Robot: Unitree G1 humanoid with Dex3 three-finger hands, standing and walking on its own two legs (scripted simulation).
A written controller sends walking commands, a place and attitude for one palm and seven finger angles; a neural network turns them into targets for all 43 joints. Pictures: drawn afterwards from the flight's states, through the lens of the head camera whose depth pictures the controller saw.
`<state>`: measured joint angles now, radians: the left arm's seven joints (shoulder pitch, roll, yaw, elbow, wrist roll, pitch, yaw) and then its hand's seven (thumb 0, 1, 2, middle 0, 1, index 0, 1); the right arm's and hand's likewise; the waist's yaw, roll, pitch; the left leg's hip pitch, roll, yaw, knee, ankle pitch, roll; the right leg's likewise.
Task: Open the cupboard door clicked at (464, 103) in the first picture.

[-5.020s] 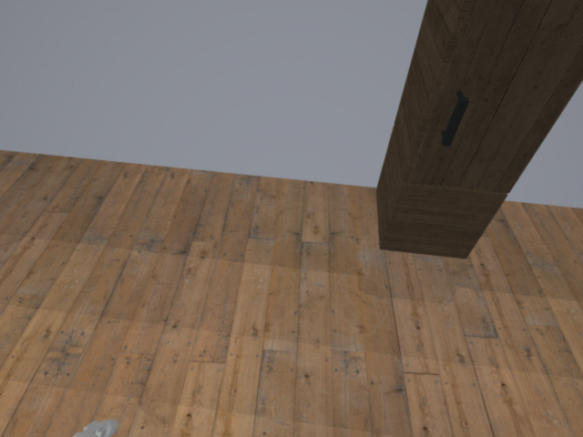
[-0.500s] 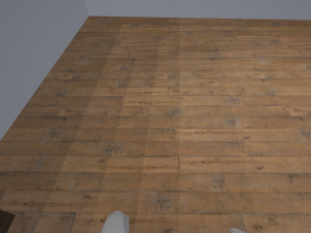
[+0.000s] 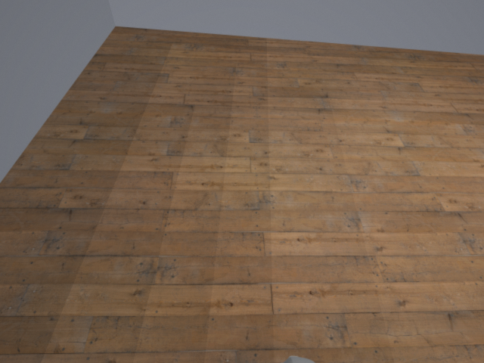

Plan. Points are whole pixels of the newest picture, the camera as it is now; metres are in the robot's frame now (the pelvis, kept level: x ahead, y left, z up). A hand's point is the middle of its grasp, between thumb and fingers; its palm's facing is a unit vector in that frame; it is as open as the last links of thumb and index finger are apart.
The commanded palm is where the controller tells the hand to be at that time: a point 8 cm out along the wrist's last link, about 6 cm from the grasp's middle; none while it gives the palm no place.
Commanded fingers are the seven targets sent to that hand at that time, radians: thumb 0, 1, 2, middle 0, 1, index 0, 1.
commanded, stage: turn to face it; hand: left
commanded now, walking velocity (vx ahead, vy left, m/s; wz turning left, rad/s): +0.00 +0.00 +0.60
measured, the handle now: out of the picture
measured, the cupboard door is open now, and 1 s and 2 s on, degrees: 0 0 0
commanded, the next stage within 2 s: none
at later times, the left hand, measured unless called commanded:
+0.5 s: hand out of the picture +0.03 +0.17 -0.16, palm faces +0.35 -0.90 -0.26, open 7.3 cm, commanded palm none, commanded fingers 0.00 0.90 0.90 -0.20 -0.30 -0.20 -0.30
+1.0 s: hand out of the picture -0.01 +0.21 -0.16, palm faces +0.57 -0.78 -0.27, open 7.3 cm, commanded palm none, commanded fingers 0.00 0.90 0.90 -0.20 -0.30 -0.20 -0.30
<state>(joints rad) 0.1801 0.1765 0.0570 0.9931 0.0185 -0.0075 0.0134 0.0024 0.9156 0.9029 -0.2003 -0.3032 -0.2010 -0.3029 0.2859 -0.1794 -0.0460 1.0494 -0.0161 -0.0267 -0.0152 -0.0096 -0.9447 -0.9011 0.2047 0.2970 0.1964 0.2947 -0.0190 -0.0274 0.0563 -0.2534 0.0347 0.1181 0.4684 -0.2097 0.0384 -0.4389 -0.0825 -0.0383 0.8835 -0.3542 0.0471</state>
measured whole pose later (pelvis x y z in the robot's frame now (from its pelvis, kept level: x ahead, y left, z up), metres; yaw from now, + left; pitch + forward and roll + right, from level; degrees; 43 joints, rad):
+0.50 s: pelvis +0.02 -0.04 -0.01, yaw +19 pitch -1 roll +1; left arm 0.21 0.18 0.05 0.94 0.03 0.01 0.03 0.00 0.92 0.90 -0.21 -0.30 -0.21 -0.30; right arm 0.17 -0.24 -0.09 0.95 -0.02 0.07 0.03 0.01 -0.91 -0.90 0.20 0.30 0.19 0.29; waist 0.00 0.01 0.08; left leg -0.45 0.09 0.10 0.92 -0.40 -0.08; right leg -0.20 -0.16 -0.31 0.56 -0.32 0.00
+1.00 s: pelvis +0.01 -0.03 -0.01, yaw +35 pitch +0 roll -1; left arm 0.14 0.23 0.07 0.88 0.01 0.05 0.01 0.00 0.91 0.90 -0.20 -0.30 -0.20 -0.30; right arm 0.19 -0.21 -0.06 0.91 -0.02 0.05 0.02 0.01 -0.90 -0.90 0.21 0.30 0.20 0.30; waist -0.03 0.01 0.06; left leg -0.34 -0.03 -0.05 0.51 -0.17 0.02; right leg -0.37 -0.05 -0.02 0.81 -0.42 0.09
